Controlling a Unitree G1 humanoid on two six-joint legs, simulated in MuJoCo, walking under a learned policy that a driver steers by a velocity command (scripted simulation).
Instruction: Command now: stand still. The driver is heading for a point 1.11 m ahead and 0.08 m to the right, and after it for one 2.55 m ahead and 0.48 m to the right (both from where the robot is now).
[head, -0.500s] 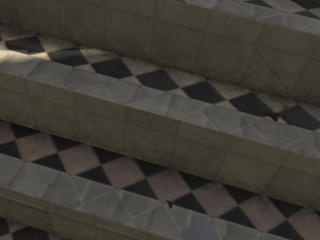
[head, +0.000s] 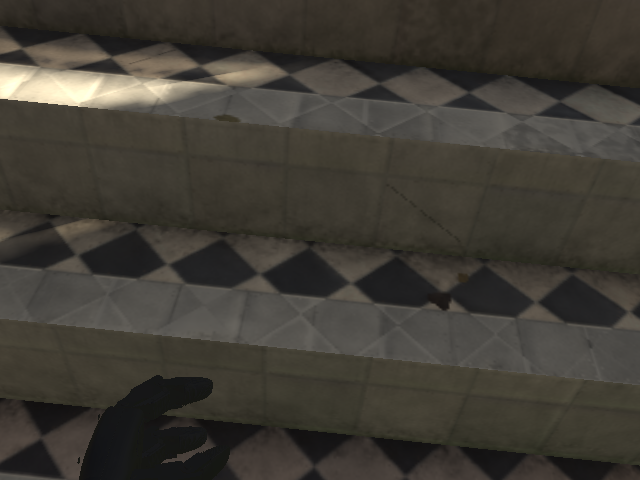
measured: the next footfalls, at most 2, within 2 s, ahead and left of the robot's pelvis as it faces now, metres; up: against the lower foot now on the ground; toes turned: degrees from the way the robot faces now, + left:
left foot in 0.06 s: -0.03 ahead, +0.10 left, -0.22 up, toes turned -6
right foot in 0.46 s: -0.08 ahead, -0.17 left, -0.22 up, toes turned +1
